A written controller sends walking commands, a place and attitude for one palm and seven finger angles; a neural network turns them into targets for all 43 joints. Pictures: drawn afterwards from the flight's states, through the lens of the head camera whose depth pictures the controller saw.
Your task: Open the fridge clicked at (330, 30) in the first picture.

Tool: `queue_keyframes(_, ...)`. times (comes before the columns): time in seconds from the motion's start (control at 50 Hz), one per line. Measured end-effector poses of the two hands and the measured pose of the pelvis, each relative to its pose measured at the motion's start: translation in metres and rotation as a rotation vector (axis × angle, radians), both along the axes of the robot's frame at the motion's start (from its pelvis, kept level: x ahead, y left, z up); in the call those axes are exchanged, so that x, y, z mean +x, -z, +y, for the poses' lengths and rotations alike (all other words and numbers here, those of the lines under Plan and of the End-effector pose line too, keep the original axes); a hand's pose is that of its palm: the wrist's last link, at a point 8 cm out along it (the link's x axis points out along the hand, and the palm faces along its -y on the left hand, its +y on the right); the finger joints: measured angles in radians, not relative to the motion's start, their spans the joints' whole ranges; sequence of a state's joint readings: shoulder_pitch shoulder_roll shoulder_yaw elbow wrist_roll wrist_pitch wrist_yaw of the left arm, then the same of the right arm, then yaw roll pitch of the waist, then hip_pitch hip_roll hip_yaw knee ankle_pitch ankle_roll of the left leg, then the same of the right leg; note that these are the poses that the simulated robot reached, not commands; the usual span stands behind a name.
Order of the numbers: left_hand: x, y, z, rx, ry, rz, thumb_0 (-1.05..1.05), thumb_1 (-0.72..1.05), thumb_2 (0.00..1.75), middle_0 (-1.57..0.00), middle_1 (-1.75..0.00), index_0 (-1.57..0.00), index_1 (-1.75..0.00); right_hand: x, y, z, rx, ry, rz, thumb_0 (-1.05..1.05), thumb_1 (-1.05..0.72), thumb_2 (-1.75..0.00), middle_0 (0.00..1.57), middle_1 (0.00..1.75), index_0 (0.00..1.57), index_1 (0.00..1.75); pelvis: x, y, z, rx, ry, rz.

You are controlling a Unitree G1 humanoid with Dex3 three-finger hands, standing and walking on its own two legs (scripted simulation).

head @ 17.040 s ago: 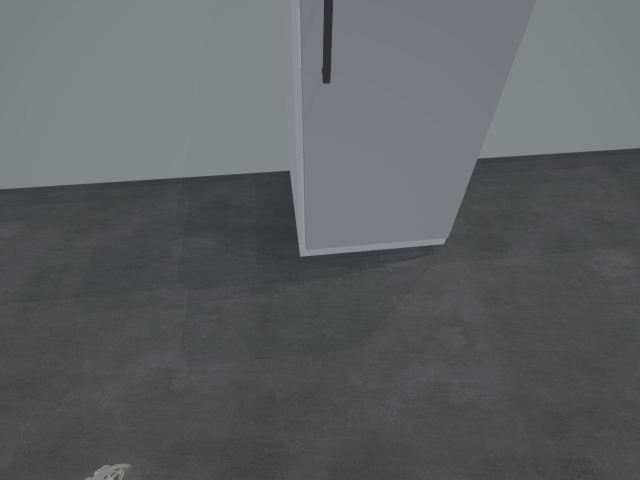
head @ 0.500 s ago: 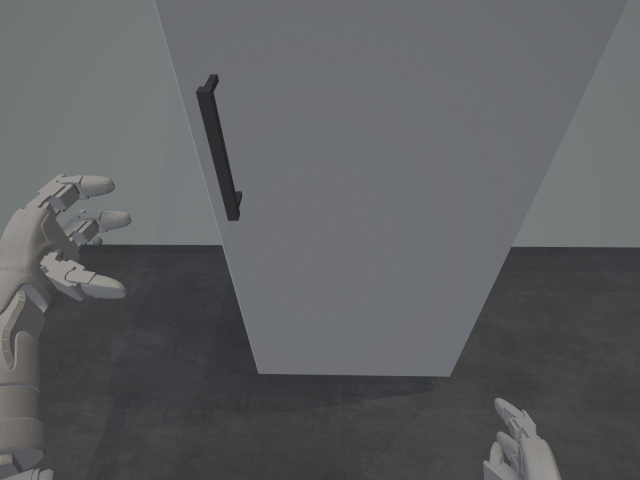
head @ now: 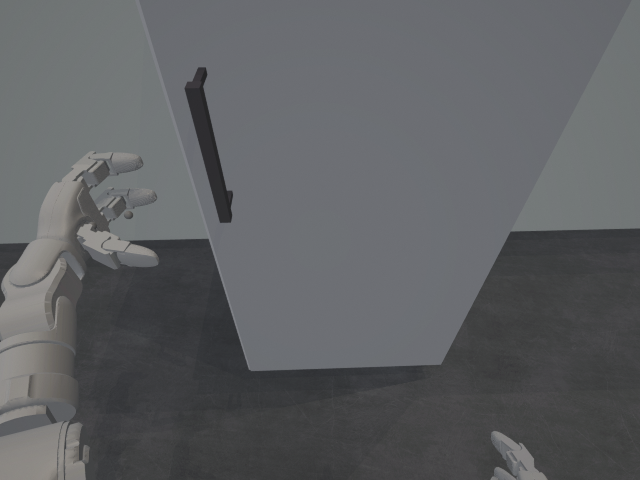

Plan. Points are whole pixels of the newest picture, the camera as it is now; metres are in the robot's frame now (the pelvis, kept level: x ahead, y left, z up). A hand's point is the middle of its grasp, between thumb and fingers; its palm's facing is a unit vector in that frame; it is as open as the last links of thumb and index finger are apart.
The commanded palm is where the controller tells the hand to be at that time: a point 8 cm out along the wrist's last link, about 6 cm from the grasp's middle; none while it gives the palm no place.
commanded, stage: move the hooked fingers beside the handle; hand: left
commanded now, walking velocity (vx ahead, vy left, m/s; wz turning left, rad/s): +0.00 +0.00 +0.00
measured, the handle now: (214, 153) +0.52 +0.19 +0.15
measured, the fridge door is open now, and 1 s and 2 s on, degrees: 0 0 0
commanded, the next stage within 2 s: feel for the door with the fingertips in 1.54 s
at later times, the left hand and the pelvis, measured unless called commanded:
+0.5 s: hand (156, 185) +0.43 +0.24 +0.16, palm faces +0.09 -1.00 -0.01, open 14.0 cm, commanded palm +0.40 +0.29 +0.16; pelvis +0.01 +0.01 +0.00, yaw +0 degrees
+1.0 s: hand (174, 170) +0.47 +0.23 +0.15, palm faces +0.10 -1.00 -0.01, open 14.0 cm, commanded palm +0.43 +0.29 +0.15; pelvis +0.00 -0.01 +0.00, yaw -2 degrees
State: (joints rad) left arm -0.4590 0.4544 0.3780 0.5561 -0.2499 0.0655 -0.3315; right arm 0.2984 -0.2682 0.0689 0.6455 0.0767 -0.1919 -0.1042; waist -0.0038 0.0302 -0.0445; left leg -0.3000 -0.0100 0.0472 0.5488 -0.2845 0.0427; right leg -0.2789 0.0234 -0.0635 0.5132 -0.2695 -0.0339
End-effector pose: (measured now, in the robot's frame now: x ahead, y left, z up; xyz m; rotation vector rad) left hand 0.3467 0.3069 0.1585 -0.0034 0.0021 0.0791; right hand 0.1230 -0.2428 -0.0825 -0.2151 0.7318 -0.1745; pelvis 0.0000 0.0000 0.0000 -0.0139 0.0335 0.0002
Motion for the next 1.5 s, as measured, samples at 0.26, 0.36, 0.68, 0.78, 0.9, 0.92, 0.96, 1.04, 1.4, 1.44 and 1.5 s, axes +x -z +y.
queue_keyframes(0.26, 0.037, -0.004, -0.012, -0.004, 0.014, -0.015, -0.01, -0.50, 0.30, -0.30, -1.20, -0.30, -1.20, 0.007, 0.002, 0.011, -0.004, -0.004, 0.050, 0.02, -0.91, -0.90, 0.20, 0.30, 0.20, 0.30, 0.011, -0.001, 0.011, -0.004, -0.001, 0.026)
queue_keyframes(0.36, 0.048, 0.006, -0.008, -0.016, -0.016, 0.052, -0.01, -0.50, 0.30, -0.30, -1.20, -0.30, -1.20, 0.002, 0.004, 0.009, 0.001, 0.017, 0.084, 0.02, -0.91, -0.90, 0.20, 0.30, 0.20, 0.30, 0.013, -0.001, 0.011, -0.003, 0.006, 0.037)
queue_keyframes(0.68, 0.070, 0.002, -0.029, -0.001, -0.014, 0.070, -0.01, -0.50, 0.30, -0.30, -1.20, -0.30, -1.20, -0.037, 0.016, -0.010, -0.009, 0.062, 0.198, 0.02, -0.91, -0.90, 0.20, 0.30, 0.20, 0.30, 0.006, 0.001, 0.002, -0.001, -0.002, 0.049)
queue_keyframes(0.78, 0.080, 0.003, -0.034, 0.009, -0.033, 0.044, -0.01, -0.50, 0.30, -0.30, -1.20, -0.30, -1.20, -0.056, 0.020, -0.018, -0.021, 0.075, 0.242, 0.01, -0.91, -0.90, 0.20, 0.30, 0.20, 0.30, 0.001, 0.002, -0.003, 0.000, 0.001, 0.065)
queue_keyframes(0.9, 0.093, -0.008, -0.036, 0.003, -0.024, -0.008, -0.01, -0.50, 0.30, -0.30, -1.20, -0.30, -1.20, -0.080, 0.022, -0.029, -0.028, 0.116, 0.297, 0.01, -0.91, -0.90, 0.20, 0.30, 0.20, 0.30, 0.001, 0.004, -0.009, 0.002, 0.011, 0.083)
queue_keyframes(0.92, 0.094, -0.007, -0.035, 0.002, -0.022, 0.003, -0.01, -0.50, 0.30, -0.30, -1.20, -0.30, -1.20, -0.084, 0.022, -0.031, -0.028, 0.124, 0.304, 0.01, -0.91, -0.90, 0.20, 0.30, 0.20, 0.30, 0.002, 0.004, -0.010, 0.002, 0.014, 0.086)
queue_keyframes(0.96, 0.095, -0.004, -0.031, 0.004, -0.019, 0.032, -0.01, -0.50, 0.30, -0.30, -1.20, -0.30, -1.20, -0.090, 0.022, -0.034, -0.026, 0.140, 0.316, 0.01, -0.91, -0.90, 0.20, 0.30, 0.20, 0.30, 0.003, 0.004, -0.010, 0.003, 0.021, 0.092)
queue_keyframes(1.04, 0.089, 0.008, -0.021, 0.004, -0.023, 0.064, -0.01, -0.50, 0.30, -0.30, -1.20, -0.30, -1.20, -0.099, 0.023, -0.037, -0.026, 0.158, 0.341, 0.01, -0.91, -0.90, 0.20, 0.30, 0.20, 0.30, 0.004, 0.005, -0.011, 0.003, 0.030, 0.099)
queue_keyframes(1.4, 0.076, 0.007, -0.012, -0.019, 0.020, 0.013, -0.01, -0.50, 0.30, -0.30, -1.20, -0.30, -1.20, -0.048, 0.016, -0.019, -0.033, 0.089, 0.239, 0.01, -0.91, -0.90, 0.20, 0.30, 0.20, 0.30, 0.006, 0.005, 0.002, -0.011, 0.010, 0.097)
queue_keyframes(1.44, 0.076, 0.006, -0.016, -0.020, 0.016, -0.010, -0.01, -0.50, 0.30, -0.30, -1.20, -0.30, -1.20, -0.042, 0.015, -0.014, -0.027, 0.076, 0.220, 0.01, -0.91, -0.90, 0.20, 0.30, 0.20, 0.30, 0.007, 0.005, 0.004, -0.011, 0.010, 0.094)
queue_keyframes(1.5, 0.076, 0.004, -0.019, -0.024, 0.008, -0.033, -0.01, -0.50, 0.30, -0.30, -1.20, -0.30, -1.20, -0.035, 0.014, -0.006, -0.016, 0.063, 0.201, 0.01, -0.91, -0.90, 0.20, 0.30, 0.20, 0.30, 0.007, 0.006, 0.007, -0.011, 0.011, 0.090)
